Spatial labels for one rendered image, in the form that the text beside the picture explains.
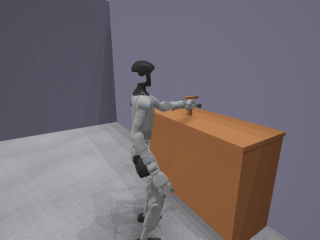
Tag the right robot thigh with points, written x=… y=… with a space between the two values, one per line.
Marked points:
x=142 y=171

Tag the robot right upper arm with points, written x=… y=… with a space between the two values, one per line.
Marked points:
x=142 y=107

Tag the left robot forearm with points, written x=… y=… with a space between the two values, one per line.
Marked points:
x=179 y=104

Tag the robot left upper arm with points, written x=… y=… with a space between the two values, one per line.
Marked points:
x=163 y=106

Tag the counter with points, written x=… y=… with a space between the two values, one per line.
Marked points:
x=221 y=167

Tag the right robot forearm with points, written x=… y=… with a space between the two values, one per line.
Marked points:
x=141 y=148

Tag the robot left shin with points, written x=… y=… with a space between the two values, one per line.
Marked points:
x=148 y=196

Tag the right robot hand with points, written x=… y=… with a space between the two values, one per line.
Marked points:
x=159 y=181

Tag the left robot hand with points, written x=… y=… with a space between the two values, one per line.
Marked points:
x=192 y=105

